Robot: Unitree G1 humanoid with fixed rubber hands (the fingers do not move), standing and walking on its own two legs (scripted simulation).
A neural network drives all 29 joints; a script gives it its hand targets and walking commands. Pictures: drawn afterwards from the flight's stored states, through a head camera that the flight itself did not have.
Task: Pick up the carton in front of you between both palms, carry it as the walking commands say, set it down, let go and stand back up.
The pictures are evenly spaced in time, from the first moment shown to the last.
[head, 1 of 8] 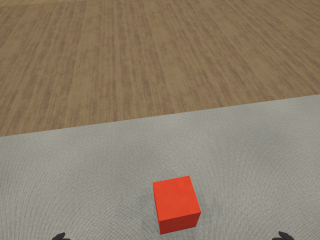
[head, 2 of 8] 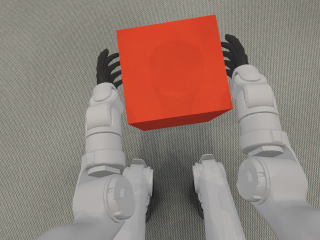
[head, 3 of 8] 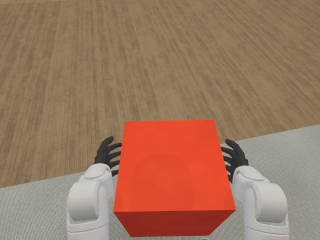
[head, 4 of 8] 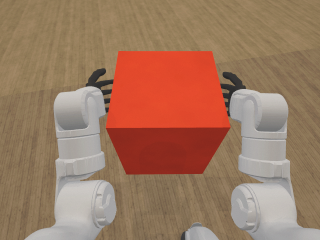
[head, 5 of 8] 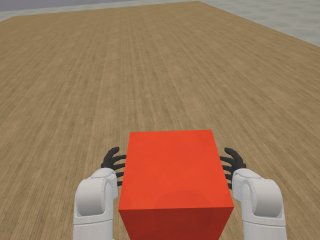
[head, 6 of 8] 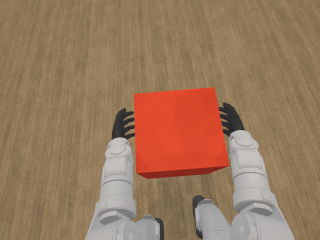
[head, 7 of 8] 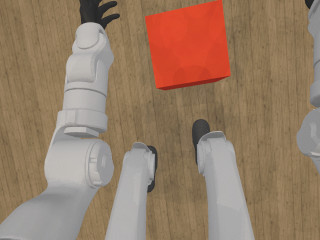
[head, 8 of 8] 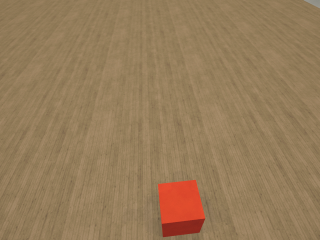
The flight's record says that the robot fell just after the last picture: no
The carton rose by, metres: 0.94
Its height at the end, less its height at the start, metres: +0.21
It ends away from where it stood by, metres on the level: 5.40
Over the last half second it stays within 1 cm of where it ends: yes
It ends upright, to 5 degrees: yes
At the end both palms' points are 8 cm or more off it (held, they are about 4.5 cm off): yes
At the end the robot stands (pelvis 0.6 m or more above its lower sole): yes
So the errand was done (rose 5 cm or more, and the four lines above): yes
